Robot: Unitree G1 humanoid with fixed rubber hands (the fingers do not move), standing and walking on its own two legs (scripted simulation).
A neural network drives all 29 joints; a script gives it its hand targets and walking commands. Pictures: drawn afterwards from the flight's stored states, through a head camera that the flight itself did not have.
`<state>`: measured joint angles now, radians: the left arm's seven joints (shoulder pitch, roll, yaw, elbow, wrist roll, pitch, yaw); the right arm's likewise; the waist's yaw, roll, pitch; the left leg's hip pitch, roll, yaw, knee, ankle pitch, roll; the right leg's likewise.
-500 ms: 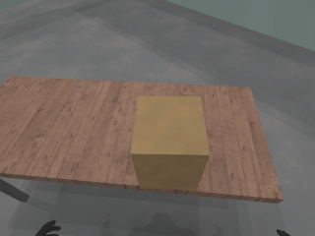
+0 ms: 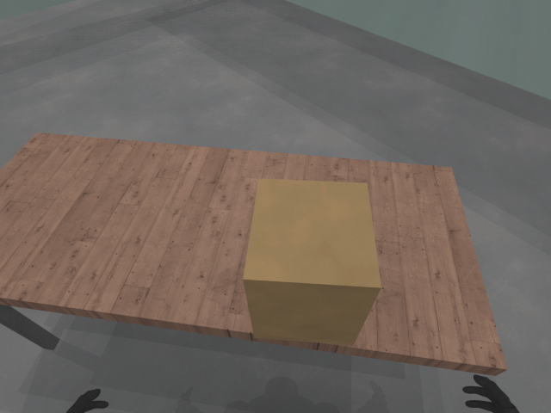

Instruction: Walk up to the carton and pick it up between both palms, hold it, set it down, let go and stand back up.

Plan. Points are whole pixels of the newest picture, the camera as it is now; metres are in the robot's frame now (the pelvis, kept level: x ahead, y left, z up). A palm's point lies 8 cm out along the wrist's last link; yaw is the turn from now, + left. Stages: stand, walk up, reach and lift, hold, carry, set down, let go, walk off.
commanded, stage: walk up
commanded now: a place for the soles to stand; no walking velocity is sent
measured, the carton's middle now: (307, 264) +0.39 -0.03 -0.09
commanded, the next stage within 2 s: reach and lift in 0.38 s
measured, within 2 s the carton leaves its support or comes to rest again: neither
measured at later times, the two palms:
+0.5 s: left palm out of the picture +0.12 +0.31 -0.10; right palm out of the picture +0.12 -0.31 -0.12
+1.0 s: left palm (117, 386) +0.16 +0.27 -0.08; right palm out of the picture +0.15 -0.27 -0.08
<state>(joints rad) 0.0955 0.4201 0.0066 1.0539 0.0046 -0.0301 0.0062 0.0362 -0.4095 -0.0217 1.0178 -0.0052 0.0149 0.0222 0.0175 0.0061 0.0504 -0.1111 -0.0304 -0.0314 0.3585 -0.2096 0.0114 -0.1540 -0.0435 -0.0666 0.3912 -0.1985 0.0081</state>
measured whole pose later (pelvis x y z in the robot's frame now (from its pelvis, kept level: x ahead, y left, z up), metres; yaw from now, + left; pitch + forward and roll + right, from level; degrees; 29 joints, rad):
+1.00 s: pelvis +0.01 -0.02 +0.00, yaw -2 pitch -3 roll +0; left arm 0.16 0.30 0.13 0.49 0.03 0.26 0.01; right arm 0.16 -0.24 -0.06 0.80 0.00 -0.21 0.04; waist 0.03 -0.02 0.09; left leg -0.11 0.03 0.00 0.44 -0.27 -0.03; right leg -0.14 0.02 -0.04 0.42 -0.23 -0.02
